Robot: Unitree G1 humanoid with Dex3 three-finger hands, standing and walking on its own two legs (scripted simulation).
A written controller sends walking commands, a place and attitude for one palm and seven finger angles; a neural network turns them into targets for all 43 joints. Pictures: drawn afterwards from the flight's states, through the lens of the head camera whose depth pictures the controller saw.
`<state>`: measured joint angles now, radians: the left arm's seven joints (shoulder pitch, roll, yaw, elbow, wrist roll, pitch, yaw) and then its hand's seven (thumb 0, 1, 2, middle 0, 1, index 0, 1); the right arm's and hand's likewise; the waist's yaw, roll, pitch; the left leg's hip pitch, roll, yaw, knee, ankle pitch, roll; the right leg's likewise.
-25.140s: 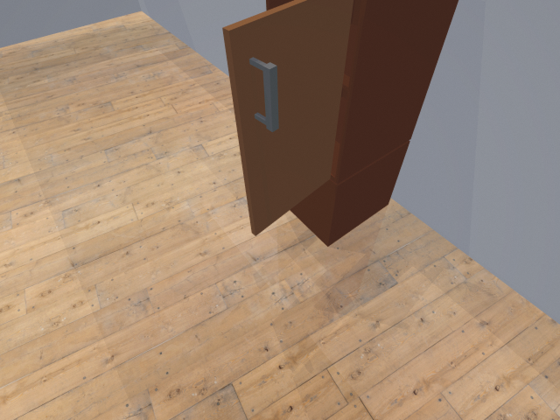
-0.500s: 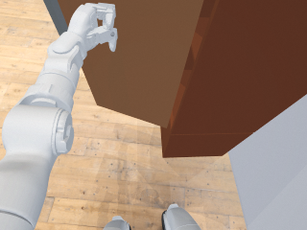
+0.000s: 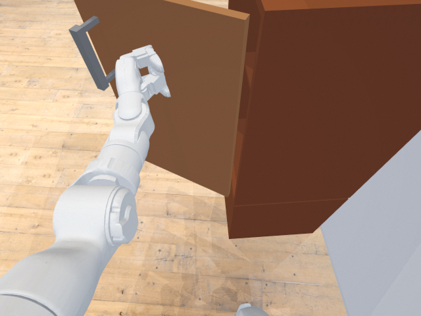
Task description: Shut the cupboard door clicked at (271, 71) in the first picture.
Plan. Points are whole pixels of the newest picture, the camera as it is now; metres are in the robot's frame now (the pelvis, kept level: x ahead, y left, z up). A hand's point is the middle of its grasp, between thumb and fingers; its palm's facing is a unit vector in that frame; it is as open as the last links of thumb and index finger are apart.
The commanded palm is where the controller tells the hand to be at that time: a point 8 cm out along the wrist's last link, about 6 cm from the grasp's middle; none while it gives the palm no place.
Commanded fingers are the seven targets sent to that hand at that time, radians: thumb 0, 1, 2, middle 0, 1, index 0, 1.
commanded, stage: pull the fist back off the door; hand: left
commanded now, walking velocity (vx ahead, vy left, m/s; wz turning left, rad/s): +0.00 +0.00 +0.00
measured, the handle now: (97, 55) +0.62 +0.16 +0.14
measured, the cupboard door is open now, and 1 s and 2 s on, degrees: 60 60 60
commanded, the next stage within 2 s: draw the hand back to the body in 0.38 s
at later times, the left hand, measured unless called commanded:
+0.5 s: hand (159, 100) +0.45 +0.03 +0.16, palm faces +0.00 -1.00 -0.04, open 3.1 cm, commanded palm +0.42 +0.10 +0.15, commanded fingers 0.00 0.90 0.90 -1.30 -1.50 -1.30 -1.50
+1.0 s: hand (75, 156) +0.34 +0.14 +0.18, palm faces +0.03 -1.00 +0.00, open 3.1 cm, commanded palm +0.30 +0.20 +0.17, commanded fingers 0.00 0.90 0.90 -1.13 -1.32 -1.13 -1.32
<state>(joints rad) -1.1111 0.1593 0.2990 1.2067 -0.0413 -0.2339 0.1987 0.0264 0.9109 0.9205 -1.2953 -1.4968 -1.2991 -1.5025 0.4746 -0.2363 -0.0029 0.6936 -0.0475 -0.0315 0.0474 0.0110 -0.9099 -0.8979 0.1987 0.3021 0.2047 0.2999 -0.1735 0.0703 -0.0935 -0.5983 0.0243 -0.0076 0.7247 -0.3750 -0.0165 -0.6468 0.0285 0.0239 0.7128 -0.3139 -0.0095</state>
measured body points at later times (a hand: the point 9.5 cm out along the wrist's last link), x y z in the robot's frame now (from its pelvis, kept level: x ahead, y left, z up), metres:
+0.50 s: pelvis -0.01 +0.00 +0.01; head +0.02 -0.01 +0.46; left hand +0.45 +0.09 +0.17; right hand +0.10 -0.24 -0.11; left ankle -0.02 +0.13 -0.71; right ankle +0.01 -0.11 -0.71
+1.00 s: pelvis -0.01 +0.02 +0.02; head -0.03 +0.00 +0.47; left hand +0.33 +0.20 +0.19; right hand +0.16 -0.21 -0.07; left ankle -0.02 +0.13 -0.71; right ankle +0.01 -0.11 -0.71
